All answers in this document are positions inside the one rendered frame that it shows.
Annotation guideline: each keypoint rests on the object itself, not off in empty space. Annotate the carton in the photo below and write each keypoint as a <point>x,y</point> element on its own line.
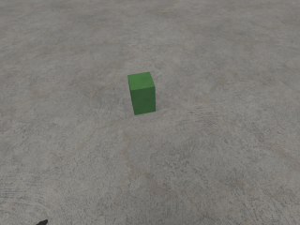
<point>142,92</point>

